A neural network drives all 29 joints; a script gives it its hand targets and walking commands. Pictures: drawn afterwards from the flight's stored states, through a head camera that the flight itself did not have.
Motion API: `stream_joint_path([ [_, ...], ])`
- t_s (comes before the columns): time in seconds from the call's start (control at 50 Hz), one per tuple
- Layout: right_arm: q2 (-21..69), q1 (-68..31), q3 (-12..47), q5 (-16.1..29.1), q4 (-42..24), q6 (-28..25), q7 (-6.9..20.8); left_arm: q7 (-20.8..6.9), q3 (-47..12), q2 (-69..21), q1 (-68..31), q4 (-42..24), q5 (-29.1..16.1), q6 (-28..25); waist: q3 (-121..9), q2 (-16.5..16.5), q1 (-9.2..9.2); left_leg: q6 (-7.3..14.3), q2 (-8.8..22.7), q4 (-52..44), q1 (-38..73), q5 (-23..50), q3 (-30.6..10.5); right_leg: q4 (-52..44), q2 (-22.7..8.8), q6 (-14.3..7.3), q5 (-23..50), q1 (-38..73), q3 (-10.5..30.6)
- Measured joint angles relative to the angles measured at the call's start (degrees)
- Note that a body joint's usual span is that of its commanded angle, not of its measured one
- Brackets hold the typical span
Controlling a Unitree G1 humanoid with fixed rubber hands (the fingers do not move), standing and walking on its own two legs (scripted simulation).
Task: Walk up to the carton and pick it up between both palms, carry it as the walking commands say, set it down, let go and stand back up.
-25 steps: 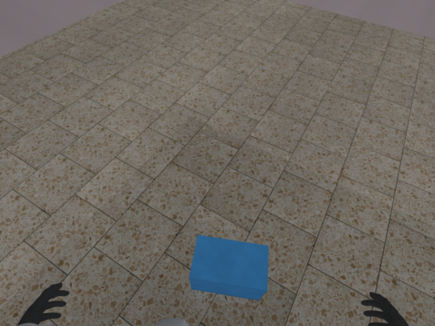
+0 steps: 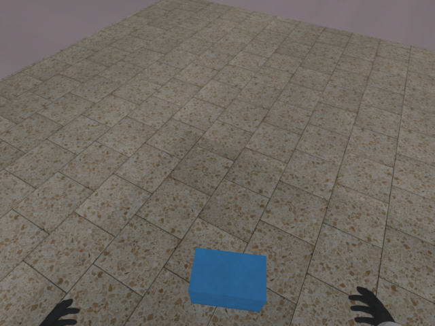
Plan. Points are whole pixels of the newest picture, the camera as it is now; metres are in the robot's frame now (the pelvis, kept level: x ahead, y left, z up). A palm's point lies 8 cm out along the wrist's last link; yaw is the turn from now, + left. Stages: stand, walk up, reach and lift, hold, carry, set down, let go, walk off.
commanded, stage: walk up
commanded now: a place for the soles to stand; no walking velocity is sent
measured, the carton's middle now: (227, 280) +0.39 -0.04 -0.68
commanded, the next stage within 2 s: reach and lift in 0.86 s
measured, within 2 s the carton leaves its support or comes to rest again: neither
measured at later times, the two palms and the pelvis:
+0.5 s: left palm out of the picture +0.09 +0.30 -0.11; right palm out of the picture +0.07 -0.34 -0.10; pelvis -0.02 -0.01 +0.00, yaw -3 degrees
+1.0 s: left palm (74, 307) +0.16 +0.29 -0.10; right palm out of the picture +0.11 -0.32 -0.10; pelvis -0.03 +0.00 -0.02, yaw -2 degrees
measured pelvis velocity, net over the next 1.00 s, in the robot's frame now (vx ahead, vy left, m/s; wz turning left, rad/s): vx -0.03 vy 0.00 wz -0.04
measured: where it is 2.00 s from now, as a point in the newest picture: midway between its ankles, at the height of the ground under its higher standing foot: outside the picture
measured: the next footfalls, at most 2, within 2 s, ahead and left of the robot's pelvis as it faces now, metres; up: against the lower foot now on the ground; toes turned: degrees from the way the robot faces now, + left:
none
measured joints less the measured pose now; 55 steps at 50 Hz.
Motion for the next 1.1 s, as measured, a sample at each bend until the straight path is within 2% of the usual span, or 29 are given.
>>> stream_joint_path([
  [0.26,-0.77,0.18,-0.52,0.07,1.96,0.23,-0.22,-0.50,0.07,0.14,-0.18,0.90,-0.04,1.21,0.99,-1.07,-0.49,-0.32,0.76,-0.58,-1.04,1.17,1.70,1.04,0.73,-0.44,1.02,-2.52,1.71],
  [0.86,-1.23,3.53,-1.51,-0.44,-0.24,0.42,0.00,-1.34,0.94,0.43,-0.04,-2.38,0.56,1.84,1.11,-1.10,-1.46,-0.96,2.63,2.48,-3.16,-0.19,4.70,4.54,2.60,-1.23,0.70,-6.19,4.75],
  [0.94,0.15,5.33,-4.70,-1.52,-15.56,6.25,1.81,-4.34,5.80,-1.17,-1.38,-15.90,2.65,8.03,5.09,-1.01,-1.59,-0.53,1.44,8.24,-6.41,-3.12,1.87,9.10,1.97,-1.02,-1.63,-8.16,3.15],
  [0.98,1.27,4.12,-6.52,-2.39,-20.61,8.64,2.41,-5.04,6.88,-2.09,-2.17,-20.81,3.39,10.97,7.39,-0.94,-2.22,-0.65,0.93,10.27,-7.25,-2.96,0.80,11.22,1.46,-0.98,-2.88,-8.56,2.15],
  [1.04,2.66,2.51,-8.11,-3.23,-24.23,11.21,2.79,-5.33,8.29,-3.85,-2.28,-25.23,4.27,14.16,9.36,-1.43,-2.65,-0.32,-0.05,12.17,-7.80,-4.20,0.24,13.39,0.47,-0.47,-4.48,-8.91,1.60],
  [1.1,3.18,1.74,-9.02,-3.78,-25.03,12.55,3.50,-4.93,8.83,-6.00,-1.70,-27.93,3.93,15.84,9.24,-1.40,-2.45,0.18,-0.38,14.41,-9.53,-5.84,0.20,15.06,0.12,0.05,-5.78,-10.31,1.54],
])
